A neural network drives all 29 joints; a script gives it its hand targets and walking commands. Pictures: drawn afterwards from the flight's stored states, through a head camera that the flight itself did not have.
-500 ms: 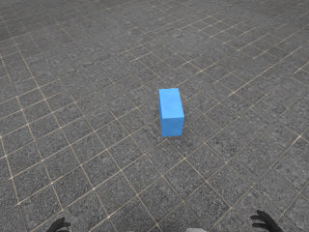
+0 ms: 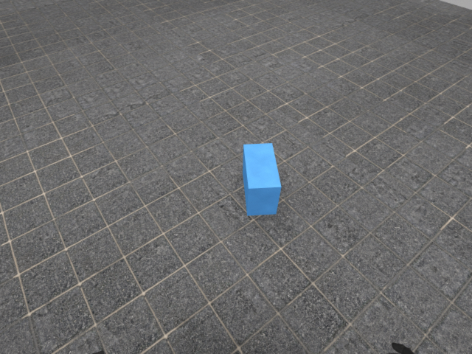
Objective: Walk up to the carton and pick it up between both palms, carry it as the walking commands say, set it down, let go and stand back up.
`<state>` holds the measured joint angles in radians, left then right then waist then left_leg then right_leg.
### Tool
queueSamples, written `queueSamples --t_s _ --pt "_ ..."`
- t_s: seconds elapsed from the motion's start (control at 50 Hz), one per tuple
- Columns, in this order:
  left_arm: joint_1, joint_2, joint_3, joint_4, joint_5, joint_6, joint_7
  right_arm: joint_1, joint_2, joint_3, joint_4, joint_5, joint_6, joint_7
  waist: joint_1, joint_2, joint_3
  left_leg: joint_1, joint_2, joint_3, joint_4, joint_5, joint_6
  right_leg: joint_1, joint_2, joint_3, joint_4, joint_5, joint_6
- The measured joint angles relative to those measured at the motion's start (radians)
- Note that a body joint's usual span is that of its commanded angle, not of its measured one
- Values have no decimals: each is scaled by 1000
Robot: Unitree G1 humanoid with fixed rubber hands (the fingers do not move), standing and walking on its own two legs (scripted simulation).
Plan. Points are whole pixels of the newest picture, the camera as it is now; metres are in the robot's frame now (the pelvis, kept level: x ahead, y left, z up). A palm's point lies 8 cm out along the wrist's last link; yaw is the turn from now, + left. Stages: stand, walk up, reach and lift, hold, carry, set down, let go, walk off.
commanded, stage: stand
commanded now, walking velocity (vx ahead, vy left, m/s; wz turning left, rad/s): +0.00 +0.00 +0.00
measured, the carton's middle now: (259, 179) +0.99 -0.12 -0.65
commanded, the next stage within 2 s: walk up in 0.24 s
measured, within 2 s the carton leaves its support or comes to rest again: neither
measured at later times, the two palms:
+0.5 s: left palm out of the picture +0.08 +0.29 -0.10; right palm out of the picture +0.10 -0.29 -0.10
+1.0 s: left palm (92, 326) +0.20 +0.28 -0.10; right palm (448, 332) +0.17 -0.36 -0.10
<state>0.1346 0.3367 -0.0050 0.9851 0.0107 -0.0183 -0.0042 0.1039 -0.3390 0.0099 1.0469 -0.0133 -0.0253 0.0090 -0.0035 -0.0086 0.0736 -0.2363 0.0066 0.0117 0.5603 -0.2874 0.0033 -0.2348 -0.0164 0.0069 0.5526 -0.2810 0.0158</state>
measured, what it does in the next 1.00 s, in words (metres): walks ahead: right foot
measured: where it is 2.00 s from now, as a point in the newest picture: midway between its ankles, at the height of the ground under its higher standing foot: (253, 283)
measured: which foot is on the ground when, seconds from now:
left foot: down 0.00-0.68, up 0.70-1.00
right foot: down 0.00-0.48, up 0.50-0.66, down 0.68-1.00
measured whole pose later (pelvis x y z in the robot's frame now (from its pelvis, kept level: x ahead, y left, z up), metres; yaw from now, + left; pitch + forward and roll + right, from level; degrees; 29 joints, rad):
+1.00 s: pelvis +0.13 -0.04 -0.01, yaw -6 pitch -4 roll -1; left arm 0.37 0.42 0.06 0.83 0.02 -0.07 -0.05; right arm 0.27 -0.41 -0.06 0.91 -0.03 -0.04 0.10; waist 0.02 0.01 0.04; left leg -0.42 0.06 0.04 0.72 -0.33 0.03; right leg -0.18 -0.03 -0.04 0.61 -0.37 -0.02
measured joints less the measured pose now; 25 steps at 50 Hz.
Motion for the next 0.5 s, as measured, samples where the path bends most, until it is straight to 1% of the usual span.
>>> queueSamples --t_s 0.18,0.42,0.44,0.46,0.5 --pt "-13 4 1 49 -2 2 2 -28 6 6 41 3 1 -2 9 4 -6 64 -4 -2 -106 54 1 67 -4 -4 -109 54 4" --pt "-9 1 -4 88 -1 -1 4 -36 8 4 69 2 3 1 9 7 -12 101 -5 -6 -175 88 -1 105 -6 -9 -176 85 4" --pt "-5 0 0 85 -1 -1 1 -33 8 0 66 -1 2 4 10 6 -14 100 -4 -4 -172 81 1 103 -5 -7 -173 79 1" --pt "9 1 10 71 1 -2 -9 -24 6 -9 54 -7 -1 12 12 6 -20 91 -1 4 -151 46 9 90 -2 -1 -149 46 -9" --pt "50 8 28 46 7 -3 -28 4 -1 -28 20 -19 -15 25 14 2 -43 81 1 21 -116 -42 25 50 3 17 -68 -77 -30"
